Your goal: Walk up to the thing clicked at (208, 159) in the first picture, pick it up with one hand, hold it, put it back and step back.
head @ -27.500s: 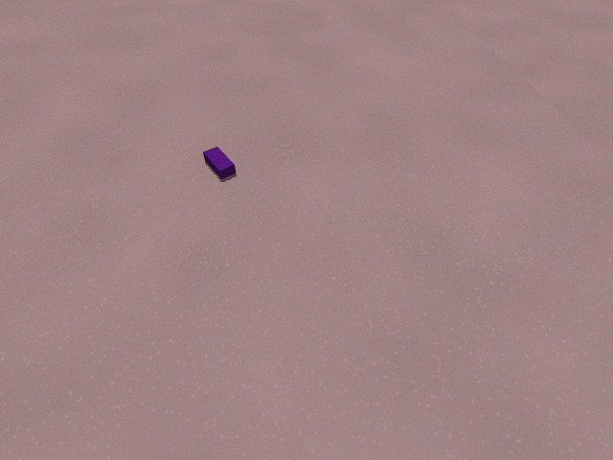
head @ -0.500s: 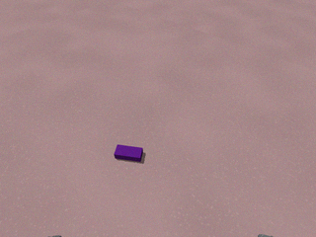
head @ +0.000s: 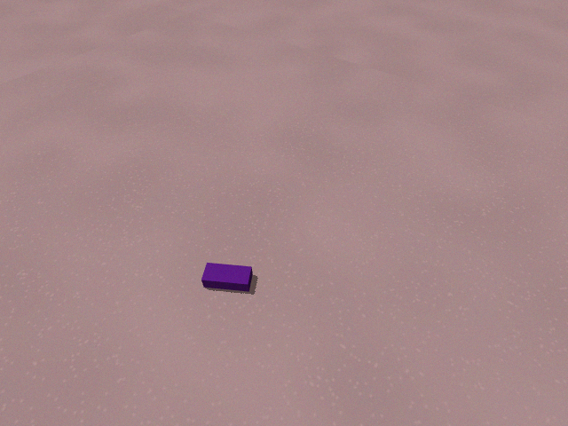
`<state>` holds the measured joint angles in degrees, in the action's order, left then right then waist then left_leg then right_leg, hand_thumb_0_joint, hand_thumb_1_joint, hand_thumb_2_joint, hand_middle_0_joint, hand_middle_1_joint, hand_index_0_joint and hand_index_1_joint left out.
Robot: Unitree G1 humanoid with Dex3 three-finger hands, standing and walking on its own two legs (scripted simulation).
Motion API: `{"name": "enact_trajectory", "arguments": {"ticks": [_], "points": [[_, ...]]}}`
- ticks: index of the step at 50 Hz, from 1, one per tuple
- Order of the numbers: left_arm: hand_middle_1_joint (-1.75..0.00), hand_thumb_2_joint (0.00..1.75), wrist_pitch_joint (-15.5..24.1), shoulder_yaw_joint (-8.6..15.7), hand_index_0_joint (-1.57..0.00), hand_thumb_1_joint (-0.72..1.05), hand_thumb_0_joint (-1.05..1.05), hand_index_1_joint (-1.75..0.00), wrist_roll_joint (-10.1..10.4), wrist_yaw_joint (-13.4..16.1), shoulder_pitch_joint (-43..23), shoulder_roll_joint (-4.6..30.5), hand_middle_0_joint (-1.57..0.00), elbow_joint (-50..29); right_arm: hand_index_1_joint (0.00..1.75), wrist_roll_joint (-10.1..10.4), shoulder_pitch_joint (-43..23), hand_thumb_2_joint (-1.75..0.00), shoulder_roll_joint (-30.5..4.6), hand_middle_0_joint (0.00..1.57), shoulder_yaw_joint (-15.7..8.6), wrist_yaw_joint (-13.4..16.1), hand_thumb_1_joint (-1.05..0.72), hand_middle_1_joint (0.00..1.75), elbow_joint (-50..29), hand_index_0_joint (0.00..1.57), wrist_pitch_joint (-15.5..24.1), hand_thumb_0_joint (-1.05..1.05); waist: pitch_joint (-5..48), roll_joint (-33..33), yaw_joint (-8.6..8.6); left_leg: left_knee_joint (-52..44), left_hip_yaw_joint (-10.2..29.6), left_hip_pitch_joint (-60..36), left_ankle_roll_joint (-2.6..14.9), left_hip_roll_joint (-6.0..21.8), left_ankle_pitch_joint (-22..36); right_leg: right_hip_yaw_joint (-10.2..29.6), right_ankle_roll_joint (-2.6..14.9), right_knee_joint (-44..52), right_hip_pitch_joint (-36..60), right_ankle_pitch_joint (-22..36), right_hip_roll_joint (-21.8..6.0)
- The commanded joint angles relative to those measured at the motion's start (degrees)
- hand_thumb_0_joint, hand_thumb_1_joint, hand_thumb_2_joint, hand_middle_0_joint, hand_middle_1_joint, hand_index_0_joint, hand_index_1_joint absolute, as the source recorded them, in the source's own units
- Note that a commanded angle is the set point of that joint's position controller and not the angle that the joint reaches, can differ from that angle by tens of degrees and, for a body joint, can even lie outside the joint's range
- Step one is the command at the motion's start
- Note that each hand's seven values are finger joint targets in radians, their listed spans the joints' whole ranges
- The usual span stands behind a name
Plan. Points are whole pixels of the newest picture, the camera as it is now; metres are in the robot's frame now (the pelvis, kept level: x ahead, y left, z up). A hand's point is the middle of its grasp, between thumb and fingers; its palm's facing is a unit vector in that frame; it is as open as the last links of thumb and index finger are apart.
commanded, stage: stand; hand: left
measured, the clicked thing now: (227, 276) +0.80 +0.27 -0.75
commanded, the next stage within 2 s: walk up in 0.44 s
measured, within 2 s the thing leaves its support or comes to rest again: neither
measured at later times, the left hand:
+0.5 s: hand out of the picture +0.08 +0.25 -0.15, palm faces -0.02 -0.95 -0.32, open 7.4 cm
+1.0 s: hand (100, 396) +0.20 +0.33 -0.15, palm faces -0.14 -0.93 -0.35, open 7.4 cm
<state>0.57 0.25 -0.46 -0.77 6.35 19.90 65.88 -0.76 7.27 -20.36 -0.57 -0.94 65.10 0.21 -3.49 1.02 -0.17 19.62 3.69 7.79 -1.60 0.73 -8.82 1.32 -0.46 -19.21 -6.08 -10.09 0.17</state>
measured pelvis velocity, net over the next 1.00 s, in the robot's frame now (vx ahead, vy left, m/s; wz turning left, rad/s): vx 0.13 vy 0.05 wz -0.07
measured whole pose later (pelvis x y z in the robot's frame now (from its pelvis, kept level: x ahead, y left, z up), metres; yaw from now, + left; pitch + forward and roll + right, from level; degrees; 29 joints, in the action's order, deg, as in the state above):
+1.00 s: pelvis +0.13 +0.05 -0.01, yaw -4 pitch -3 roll +0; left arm 0.7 3.0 -1.0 -4.0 16.1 24.8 53.4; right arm -1.3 21.0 -21.7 -3.6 -2.6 51.0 3.7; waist -5.7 -1.8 -1.5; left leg 23.2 -5.2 2.7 1.6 0.3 -17.1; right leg 2.0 1.1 -43.0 -26.7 -14.2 -2.4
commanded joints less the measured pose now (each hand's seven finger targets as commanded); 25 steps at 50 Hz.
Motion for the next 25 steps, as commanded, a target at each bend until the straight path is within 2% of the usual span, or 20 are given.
{"name": "enact_trajectory", "arguments": {"ticks": [1,2,5,10,13,17,21,22,23,24,25], "points": [[-0.30,0.90,1.5,2.4,-0.20,0.90,0.00,-0.30,0.0,1.0,-2.8,13.1,-0.20,-3.6,0.30,0.2,-2.7,-0.90,-11.8,0.20,-2.1,0.8,-0.90,0.30,-3.4,0.20,1.4,0.00,1.9,-2.0,-0.11,-3.5,4.2,0.5,2.70,4.8,-2.7,6.1,1.78,6.2,-2.8,-5.4,-7.0],[-0.30,0.90,1.4,2.5,-0.20,0.90,0.00,-0.30,-0.1,0.9,-2.6,13.3,-0.20,-3.7,0.30,0.1,-2.1,-0.90,-11.7,0.20,-2.0,0.8,-0.90,0.30,-3.3,0.20,1.3,0.00,1.6,-2.1,-0.12,-3.6,4.1,0.8,2.60,4.7,-3.6,6.2,1.89,6.3,-3.6,-6.5,-6.8],[-0.30,0.90,1.5,2.5,-0.20,0.90,0.00,-0.30,-0.1,0.9,-2.5,13.2,-0.20,-3.9,0.30,0.2,-2.0,-0.90,-11.8,0.20,-1.9,0.8,-0.90,0.30,-3.4,0.20,1.4,0.00,2.7,-1.8,-0.18,-3.4,4.3,0.7,2.69,5.2,-1.3,5.8,1.78,5.1,-2.1,-2.3,-6.8],[-0.30,0.90,1.4,2.3,-0.20,0.90,0.00,-0.30,0.2,0.9,-1.9,13.1,-0.20,-3.9,0.30,0.2,-1.1,-0.90,-12.2,0.20,-1.7,0.9,-0.90,0.30,-2.9,0.20,1.4,0.00,2.7,-1.3,-0.02,-3.2,4.2,1.3,2.72,5.4,-0.8,5.9,1.83,4.7,-1.2,-1.4,-6.9],[-0.30,0.90,1.3,2.1,-0.20,0.90,0.00,-0.30,0.2,0.8,-1.4,13.0,-0.20,-3.7,0.30,0.4,-0.9,-0.90,-12.2,0.20,-1.5,1.0,-0.90,0.30,-2.9,0.20,1.4,0.00,2.0,-0.9,0.01,-3.7,4.5,1.9,2.57,5.2,-2.6,5.8,1.75,4.8,-2.0,-3.9,-6.5],[-0.30,0.90,1.4,2.2,-0.20,0.90,0.00,-0.30,0.2,0.9,-1.5,13.2,-0.20,-4.0,0.30,0.4,-1.3,-0.90,-12.3,0.20,-1.3,1.1,-0.90,0.30,-3.3,0.20,1.6,0.00,4.8,-0.8,0.04,-2.5,4.1,0.2,2.78,5.8,4.8,5.3,1.79,3.0,0.6,5.0,-7.0],[-0.30,0.90,1.2,1.9,-0.20,0.90,0.00,-0.30,0.2,0.9,-1.3,12.9,-0.20,-4.0,0.30,0.5,-1.1,-0.90,-12.4,0.20,-1.0,1.2,-0.90,0.30,-3.0,0.20,1.6,0.00,3.1,-0.6,0.08,-3.2,4.1,0.7,2.70,5.7,2.4,5.0,1.68,3.6,-0.7,2.7,-6.7],[-0.30,0.90,1.7,4.7,-0.20,0.90,0.00,-0.30,-0.3,-0.2,2.8,16.5,-0.20,-6.7,0.30,-0.8,1.4,-0.90,-16.0,0.20,-4.2,0.0,-0.90,0.30,-6.4,0.20,2.0,0.00,8.4,-1.0,0.61,1.2,2.6,0.3,6.00,2.7,-23.2,5.4,4.28,1.0,1.2,-22.4,-3.5],[-0.30,0.90,1.7,5.2,-0.20,0.90,0.00,-0.30,-1.0,-0.5,4.9,17.0,-0.20,-6.2,0.30,-1.5,1.3,-0.90,-16.5,0.20,-4.8,-0.4,-0.90,0.30,-6.6,0.20,2.0,0.00,5.1,-0.6,1.59,2.7,3.6,5.6,6.51,2.9,-31.1,8.9,5.68,0.8,-1.1,-31.4,-5.3],[-0.30,0.90,1.8,5.8,-0.20,0.90,0.00,-0.30,-1.1,-0.7,6.0,17.0,-0.20,-6.4,0.30,-1.6,-0.9,-0.90,-15.3,0.20,-4.8,-0.7,-0.90,0.30,-8.2,0.20,1.9,0.00,0.8,-2.0,2.74,5.6,3.0,12.8,6.23,2.2,-30.0,12.9,6.91,2.1,-0.8,-34.4,-7.3],[-0.30,0.90,2.1,6.4,-0.20,0.90,0.00,-0.30,-1.2,-0.5,7.7,17.7,-0.20,-7.1,0.30,-1.7,-3.1,-0.90,-13.1,0.20,-4.5,-0.9,-0.90,0.30,-10.0,0.20,2.0,0.00,-2.6,-6.4,4.19,11.5,-0.5,21.3,5.03,0.4,-23.6,18.1,9.04,5.9,3.9,-34.3,-10.7]]}}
